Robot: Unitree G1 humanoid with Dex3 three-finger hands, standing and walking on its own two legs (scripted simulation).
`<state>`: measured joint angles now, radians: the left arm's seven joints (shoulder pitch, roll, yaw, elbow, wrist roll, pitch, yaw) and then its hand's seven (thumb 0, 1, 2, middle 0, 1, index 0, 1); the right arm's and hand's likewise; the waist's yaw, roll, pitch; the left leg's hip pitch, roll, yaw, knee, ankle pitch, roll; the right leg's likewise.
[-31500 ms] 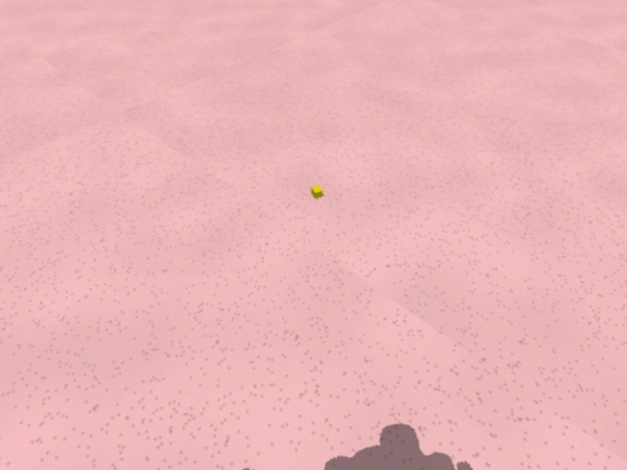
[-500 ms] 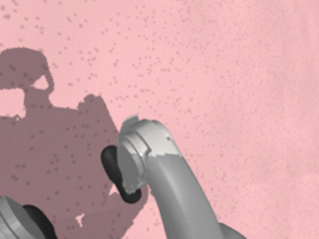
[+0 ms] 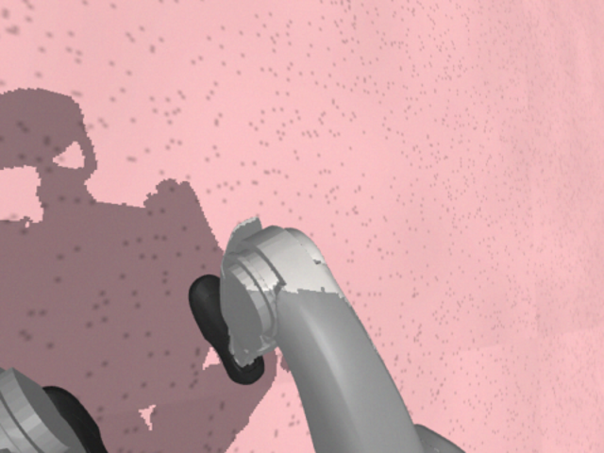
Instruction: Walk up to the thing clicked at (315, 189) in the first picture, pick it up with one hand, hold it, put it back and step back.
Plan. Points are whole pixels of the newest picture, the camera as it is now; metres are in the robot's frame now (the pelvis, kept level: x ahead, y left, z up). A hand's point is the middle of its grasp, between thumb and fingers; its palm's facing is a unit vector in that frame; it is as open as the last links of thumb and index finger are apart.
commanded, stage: open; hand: left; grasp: from above
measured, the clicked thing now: out of the picture +0.49 +0.34 -0.31
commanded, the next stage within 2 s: withdraw in 0.34 s
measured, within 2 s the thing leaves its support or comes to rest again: neither
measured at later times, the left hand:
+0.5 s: hand out of the picture +0.47 +0.33 -0.27, palm faces -0.24 -0.37 -0.90, open 13.7 cm
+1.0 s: hand out of the picture +0.46 +0.35 -0.13, palm faces -0.41 -0.22 -0.89, open 14.1 cm
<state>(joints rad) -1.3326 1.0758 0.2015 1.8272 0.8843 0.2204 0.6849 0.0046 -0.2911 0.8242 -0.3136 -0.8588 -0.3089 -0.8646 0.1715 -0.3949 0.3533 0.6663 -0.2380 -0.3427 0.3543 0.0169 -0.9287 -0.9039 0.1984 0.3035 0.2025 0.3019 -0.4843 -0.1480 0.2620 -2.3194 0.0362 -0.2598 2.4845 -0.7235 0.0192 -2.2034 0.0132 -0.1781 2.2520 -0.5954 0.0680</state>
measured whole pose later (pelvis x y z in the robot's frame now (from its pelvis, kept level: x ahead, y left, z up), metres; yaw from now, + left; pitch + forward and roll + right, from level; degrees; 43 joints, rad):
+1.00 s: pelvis +0.00 -0.01 +0.02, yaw +6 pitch +32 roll -11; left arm -0.99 0.76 0.05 1.30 1.04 0.13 0.18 0.00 -0.51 1.01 -0.09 -0.98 -0.08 -1.00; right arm 0.20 -0.33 0.13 0.68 -0.11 -0.10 0.27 0.00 -0.92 -0.91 0.20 0.30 0.20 0.30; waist -0.29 0.04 -0.01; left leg -2.27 0.03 -0.15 2.40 -0.71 0.02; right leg -2.20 -0.02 -0.09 2.25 -0.62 0.04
